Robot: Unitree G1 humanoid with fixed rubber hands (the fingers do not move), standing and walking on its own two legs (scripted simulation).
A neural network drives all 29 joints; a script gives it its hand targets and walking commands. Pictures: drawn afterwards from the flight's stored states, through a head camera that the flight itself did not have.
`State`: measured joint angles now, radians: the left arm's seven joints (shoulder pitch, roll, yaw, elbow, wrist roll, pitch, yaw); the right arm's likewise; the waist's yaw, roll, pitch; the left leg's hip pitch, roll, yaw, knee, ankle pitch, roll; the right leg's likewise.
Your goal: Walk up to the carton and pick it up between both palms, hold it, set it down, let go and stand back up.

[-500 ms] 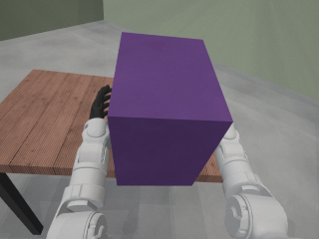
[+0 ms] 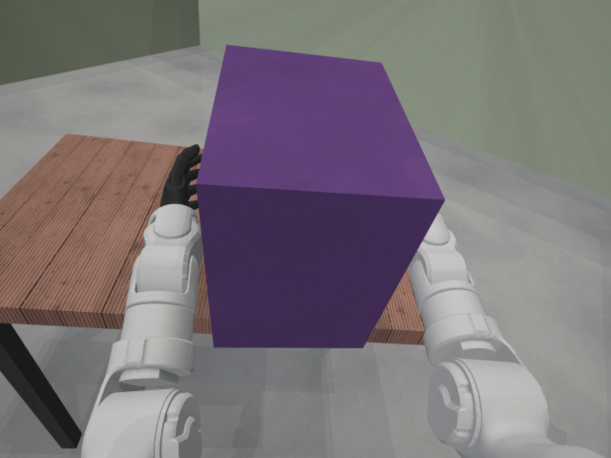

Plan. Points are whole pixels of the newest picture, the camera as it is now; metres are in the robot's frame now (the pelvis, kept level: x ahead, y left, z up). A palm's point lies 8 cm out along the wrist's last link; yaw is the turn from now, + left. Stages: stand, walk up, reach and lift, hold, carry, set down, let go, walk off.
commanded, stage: reach and lift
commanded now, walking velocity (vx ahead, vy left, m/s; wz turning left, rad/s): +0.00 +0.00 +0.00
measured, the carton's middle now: (298, 204) +0.43 -0.02 +0.17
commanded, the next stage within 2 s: hold in 0.82 s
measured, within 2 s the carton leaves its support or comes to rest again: neither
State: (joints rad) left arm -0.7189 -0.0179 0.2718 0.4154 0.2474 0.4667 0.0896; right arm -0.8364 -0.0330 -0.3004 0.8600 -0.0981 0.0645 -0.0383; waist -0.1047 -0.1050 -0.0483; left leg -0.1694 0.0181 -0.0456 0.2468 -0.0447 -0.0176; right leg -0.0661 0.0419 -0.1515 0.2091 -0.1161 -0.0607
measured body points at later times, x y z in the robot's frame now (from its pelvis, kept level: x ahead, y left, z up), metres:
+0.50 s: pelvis +0.00 +0.00 +0.00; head -0.03 +0.05 +0.44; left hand +0.40 +0.15 +0.20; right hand +0.40 -0.16 +0.22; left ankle +0.06 +0.13 -0.75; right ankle +0.01 -0.07 -0.75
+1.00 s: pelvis -0.01 +0.02 +0.00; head -0.07 +0.07 +0.44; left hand +0.38 +0.16 +0.24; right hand +0.38 -0.15 +0.27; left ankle +0.06 +0.13 -0.75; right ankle +0.01 -0.07 -0.75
